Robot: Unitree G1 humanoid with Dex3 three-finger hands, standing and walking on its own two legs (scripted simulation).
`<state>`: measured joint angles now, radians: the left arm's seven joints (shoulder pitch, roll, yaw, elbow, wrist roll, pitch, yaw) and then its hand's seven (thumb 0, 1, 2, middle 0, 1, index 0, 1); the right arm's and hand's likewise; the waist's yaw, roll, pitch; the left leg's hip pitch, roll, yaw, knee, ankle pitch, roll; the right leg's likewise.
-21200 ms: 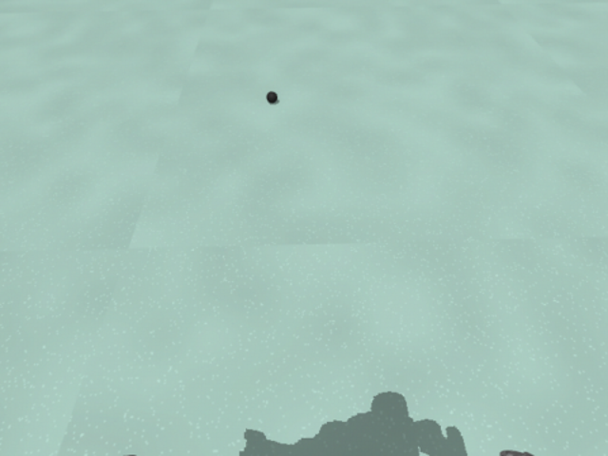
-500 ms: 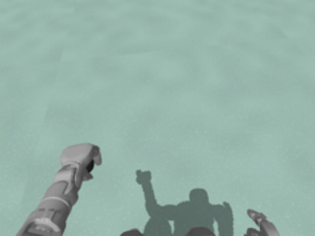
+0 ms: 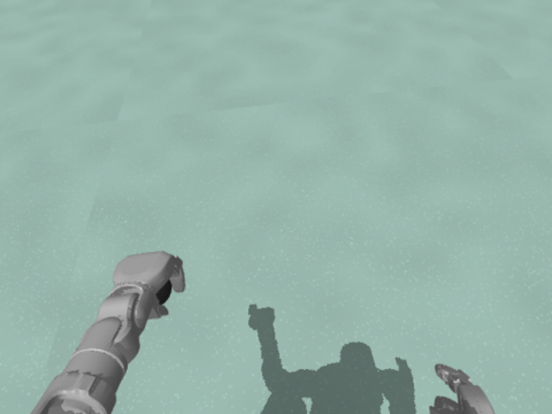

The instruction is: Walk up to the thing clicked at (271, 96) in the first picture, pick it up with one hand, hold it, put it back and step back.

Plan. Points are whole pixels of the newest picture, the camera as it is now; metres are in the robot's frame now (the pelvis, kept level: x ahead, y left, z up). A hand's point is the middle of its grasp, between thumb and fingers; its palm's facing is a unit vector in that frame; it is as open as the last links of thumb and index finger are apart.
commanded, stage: hold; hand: left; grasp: from above
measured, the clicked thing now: (152, 288) +0.32 +0.24 -0.07
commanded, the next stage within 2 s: crouch in 1.28 s
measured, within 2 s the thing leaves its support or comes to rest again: neither
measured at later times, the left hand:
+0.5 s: hand (155, 305) +0.28 +0.21 -0.03, palm faces -0.45 -0.06 -0.89, open 6.6 cm
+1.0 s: hand (151, 316) +0.26 +0.21 -0.03, palm faces -0.45 -0.07 -0.89, open 6.6 cm
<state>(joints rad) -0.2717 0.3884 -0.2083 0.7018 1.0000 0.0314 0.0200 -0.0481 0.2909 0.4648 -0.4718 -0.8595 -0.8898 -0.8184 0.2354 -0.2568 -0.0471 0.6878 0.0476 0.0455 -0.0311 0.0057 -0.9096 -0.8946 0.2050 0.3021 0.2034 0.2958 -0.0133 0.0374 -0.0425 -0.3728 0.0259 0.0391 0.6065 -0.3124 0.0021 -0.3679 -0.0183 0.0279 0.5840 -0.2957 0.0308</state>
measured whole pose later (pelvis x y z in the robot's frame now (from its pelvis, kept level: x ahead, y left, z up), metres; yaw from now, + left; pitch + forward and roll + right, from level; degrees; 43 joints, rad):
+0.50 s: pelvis -0.01 -0.01 +0.01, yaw +0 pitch +1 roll +0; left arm -0.24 0.38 -0.22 0.64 0.99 0.03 -0.03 -0.03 0.27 0.51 -0.45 -0.91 -0.89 -0.88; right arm 0.20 -0.26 -0.04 0.67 0.05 0.07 -0.04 0.01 -0.91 -0.90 0.20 0.30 0.20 0.30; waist 0.00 0.05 -0.02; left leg -0.29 0.03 0.04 0.52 -0.25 -0.01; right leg -0.29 -0.02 0.03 0.52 -0.25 0.02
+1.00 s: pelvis -0.03 -0.01 +0.01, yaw +0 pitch +0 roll +0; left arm -0.22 0.40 -0.22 0.61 0.99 0.01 -0.05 -0.02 0.28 0.49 -0.43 -0.94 -0.88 -0.89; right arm 0.18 -0.25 -0.02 0.67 0.06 0.07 -0.06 0.01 -0.92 -0.90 0.20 0.30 0.20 0.30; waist 0.01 0.05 0.01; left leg -0.26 0.02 0.04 0.48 -0.22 0.00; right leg -0.26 -0.02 0.03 0.49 -0.22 0.02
